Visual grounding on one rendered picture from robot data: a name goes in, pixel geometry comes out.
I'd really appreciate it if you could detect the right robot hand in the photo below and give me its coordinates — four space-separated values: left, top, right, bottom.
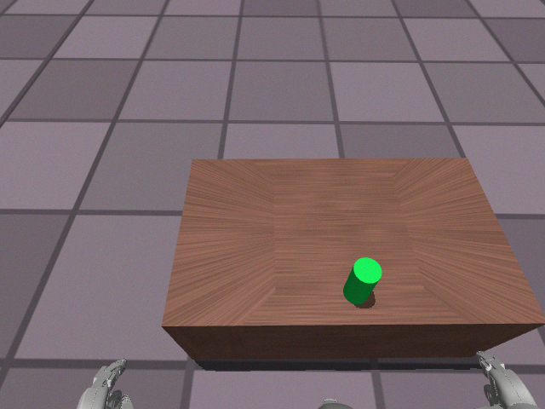
476 351 536 409

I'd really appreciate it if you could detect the can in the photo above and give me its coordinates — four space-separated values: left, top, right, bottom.
343 257 382 304

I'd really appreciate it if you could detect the left robot hand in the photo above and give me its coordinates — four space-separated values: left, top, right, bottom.
77 359 133 409

